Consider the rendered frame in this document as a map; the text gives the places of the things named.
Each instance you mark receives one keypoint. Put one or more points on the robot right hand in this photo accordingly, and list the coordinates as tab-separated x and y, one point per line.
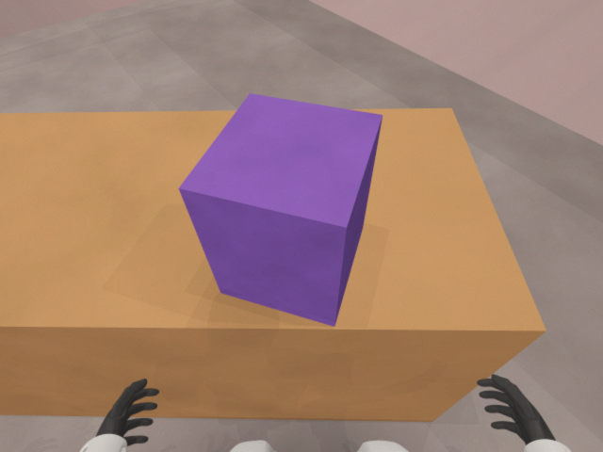
529	424

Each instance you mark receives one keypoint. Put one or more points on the pedestal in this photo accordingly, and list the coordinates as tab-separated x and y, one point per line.
104	281

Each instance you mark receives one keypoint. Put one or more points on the carton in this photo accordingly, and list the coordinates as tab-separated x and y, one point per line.
279	200

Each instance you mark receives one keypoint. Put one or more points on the robot left hand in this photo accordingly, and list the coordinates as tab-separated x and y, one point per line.
116	421

